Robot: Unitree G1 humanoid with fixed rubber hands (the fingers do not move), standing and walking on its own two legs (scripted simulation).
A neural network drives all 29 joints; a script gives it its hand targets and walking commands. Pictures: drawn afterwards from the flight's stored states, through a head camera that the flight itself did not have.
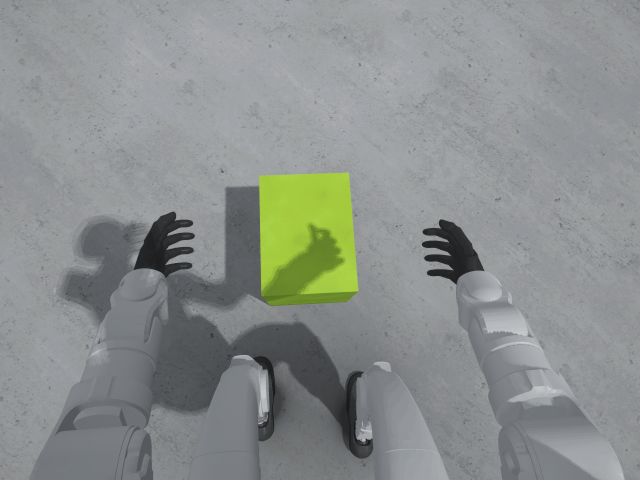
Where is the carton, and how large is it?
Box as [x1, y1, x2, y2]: [259, 173, 357, 305]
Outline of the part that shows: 348,173 259,176 261,296 270,305 346,301 357,291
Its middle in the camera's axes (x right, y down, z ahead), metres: -0.04 +0.01 +1.00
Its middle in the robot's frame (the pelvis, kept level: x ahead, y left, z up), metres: +0.50 +0.02 -0.58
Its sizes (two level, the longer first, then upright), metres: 0.285 0.214 0.245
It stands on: the floor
